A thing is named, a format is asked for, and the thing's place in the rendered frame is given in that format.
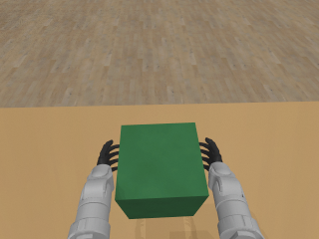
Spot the robot right hand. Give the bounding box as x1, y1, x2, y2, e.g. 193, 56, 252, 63
199, 137, 223, 171

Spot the robot right forearm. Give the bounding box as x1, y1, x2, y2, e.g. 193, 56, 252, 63
207, 161, 265, 239

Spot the robot left hand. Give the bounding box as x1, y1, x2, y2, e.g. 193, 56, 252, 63
97, 139, 120, 172

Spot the robot left forearm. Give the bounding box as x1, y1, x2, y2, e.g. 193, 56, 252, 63
67, 164, 115, 239

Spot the carton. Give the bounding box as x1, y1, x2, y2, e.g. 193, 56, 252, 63
115, 122, 209, 219

